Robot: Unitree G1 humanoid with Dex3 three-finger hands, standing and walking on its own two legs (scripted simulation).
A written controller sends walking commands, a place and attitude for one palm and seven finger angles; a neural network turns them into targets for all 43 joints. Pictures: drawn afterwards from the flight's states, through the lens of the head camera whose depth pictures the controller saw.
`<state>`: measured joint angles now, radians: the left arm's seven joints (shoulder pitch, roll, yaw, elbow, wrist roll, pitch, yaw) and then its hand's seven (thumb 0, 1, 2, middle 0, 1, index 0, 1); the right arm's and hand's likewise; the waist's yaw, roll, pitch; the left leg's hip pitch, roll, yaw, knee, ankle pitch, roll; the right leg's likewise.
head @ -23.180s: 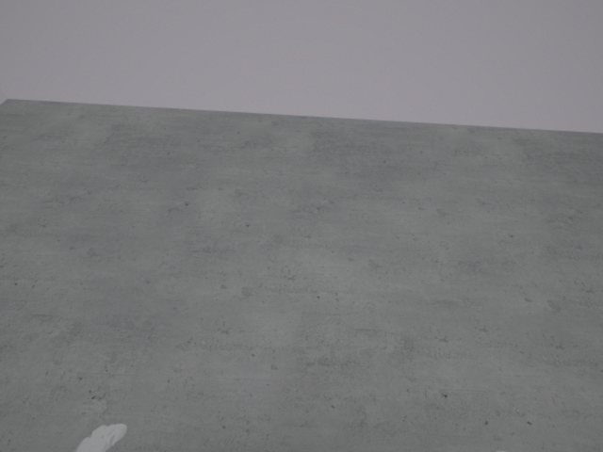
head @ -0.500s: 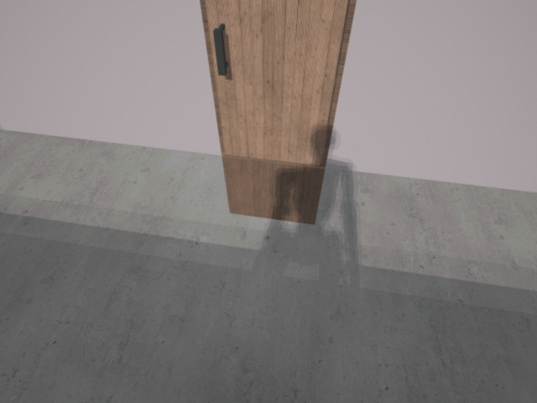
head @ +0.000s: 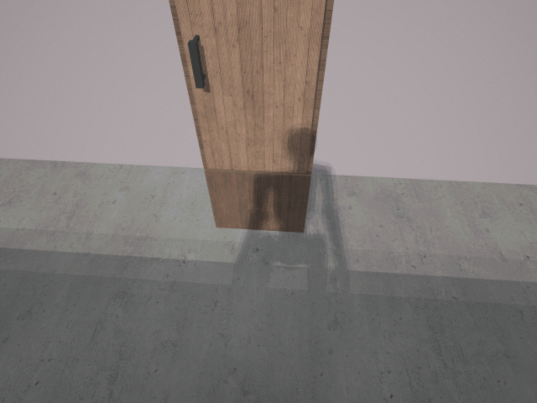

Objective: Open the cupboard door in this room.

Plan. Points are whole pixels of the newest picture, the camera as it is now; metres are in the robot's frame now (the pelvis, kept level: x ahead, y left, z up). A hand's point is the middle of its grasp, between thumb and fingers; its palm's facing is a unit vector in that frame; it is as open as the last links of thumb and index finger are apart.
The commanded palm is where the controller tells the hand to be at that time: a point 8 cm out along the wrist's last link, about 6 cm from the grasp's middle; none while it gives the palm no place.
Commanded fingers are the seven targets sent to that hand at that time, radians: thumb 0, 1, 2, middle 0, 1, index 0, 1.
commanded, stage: take the last steps up to it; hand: left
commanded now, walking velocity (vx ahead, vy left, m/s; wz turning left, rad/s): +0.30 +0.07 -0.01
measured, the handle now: (198, 61) +0.92 +0.25 +0.07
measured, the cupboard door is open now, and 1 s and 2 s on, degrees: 0 0 0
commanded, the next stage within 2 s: come to a stop and stand still in 0.76 s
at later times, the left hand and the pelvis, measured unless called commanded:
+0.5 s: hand out of the picture +0.09 +0.17 -0.16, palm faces +0.13 -0.98 -0.13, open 7.4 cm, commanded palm none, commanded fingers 0.00 0.90 0.90 -0.20 -0.30 -0.20 -0.30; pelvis +0.17 +0.03 +0.01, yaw +2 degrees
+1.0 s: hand (168, 242) +0.47 +0.26 -0.15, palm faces -0.03 -0.97 -0.25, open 7.4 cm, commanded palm none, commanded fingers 0.00 0.90 0.90 -0.20 -0.30 -0.20 -0.30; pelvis +0.34 +0.07 +0.00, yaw -1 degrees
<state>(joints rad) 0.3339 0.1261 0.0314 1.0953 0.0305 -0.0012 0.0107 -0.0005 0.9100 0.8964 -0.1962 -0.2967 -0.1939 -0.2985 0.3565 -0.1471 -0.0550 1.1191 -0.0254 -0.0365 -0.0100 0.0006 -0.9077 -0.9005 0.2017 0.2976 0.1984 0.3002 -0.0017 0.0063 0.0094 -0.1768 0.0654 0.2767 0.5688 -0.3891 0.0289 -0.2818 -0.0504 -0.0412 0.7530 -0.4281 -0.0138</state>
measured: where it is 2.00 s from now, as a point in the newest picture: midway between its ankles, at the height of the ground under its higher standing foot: (235, 384)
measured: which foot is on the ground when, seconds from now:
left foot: down 0.00-0.16, up 0.18-0.56, down 0.58-1.00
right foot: up 0.00-0.14, down 0.16-0.58, up 0.60-0.98, down 1.00-1.00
